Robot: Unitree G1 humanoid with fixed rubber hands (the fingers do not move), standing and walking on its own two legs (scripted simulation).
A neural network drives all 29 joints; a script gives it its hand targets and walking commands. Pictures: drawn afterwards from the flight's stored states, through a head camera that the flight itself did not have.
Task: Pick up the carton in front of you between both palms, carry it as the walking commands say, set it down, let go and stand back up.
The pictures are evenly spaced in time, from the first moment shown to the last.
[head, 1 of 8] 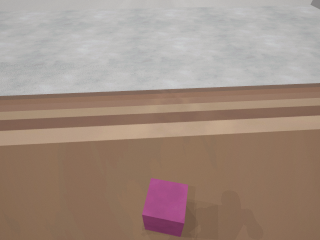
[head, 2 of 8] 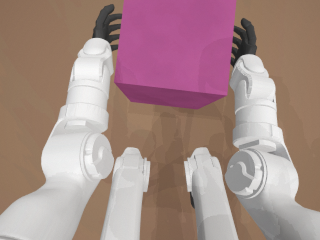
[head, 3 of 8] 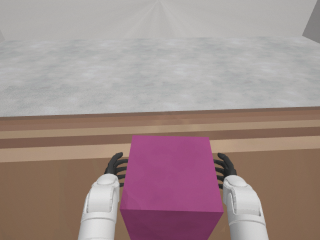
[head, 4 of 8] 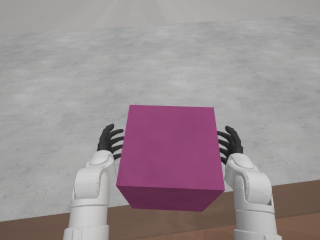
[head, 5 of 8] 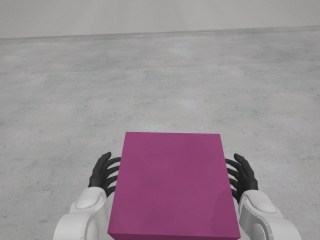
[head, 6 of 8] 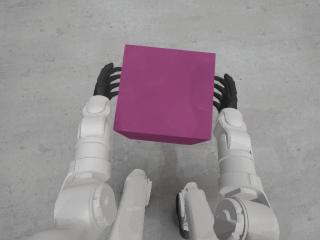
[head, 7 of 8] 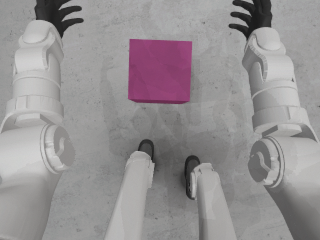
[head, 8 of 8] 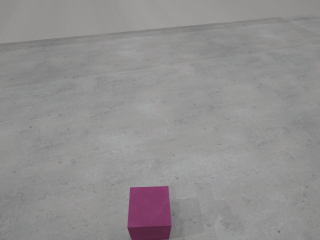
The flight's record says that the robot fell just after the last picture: no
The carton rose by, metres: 0.68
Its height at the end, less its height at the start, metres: -0.95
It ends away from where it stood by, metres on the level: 4.50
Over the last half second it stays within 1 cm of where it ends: yes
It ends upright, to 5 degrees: yes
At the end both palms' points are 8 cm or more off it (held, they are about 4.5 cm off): yes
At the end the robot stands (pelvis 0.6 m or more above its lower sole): yes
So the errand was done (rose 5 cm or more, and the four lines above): yes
